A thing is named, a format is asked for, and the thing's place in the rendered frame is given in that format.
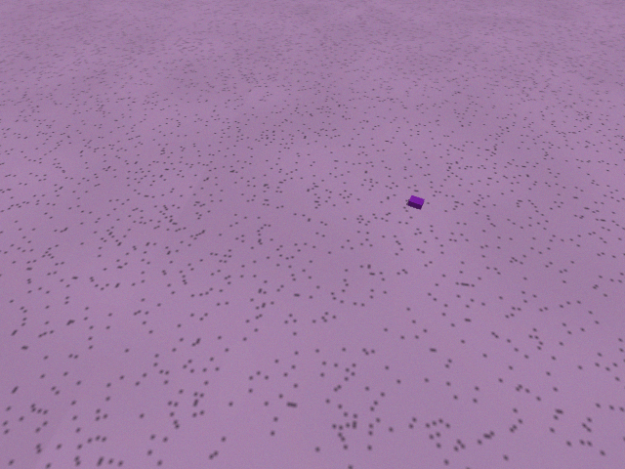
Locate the small box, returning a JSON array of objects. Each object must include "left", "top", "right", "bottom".
[{"left": 408, "top": 195, "right": 425, "bottom": 210}]

